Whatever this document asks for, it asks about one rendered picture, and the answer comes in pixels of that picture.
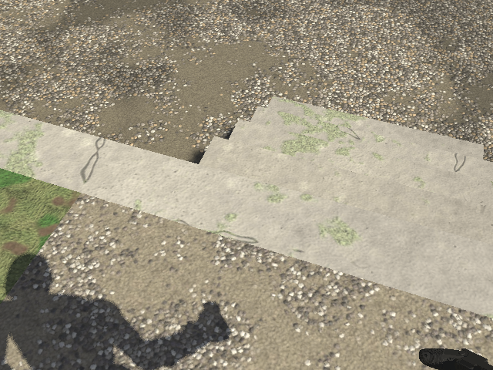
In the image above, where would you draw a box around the robot right hand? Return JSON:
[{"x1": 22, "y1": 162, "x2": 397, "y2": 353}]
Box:
[{"x1": 419, "y1": 348, "x2": 493, "y2": 370}]

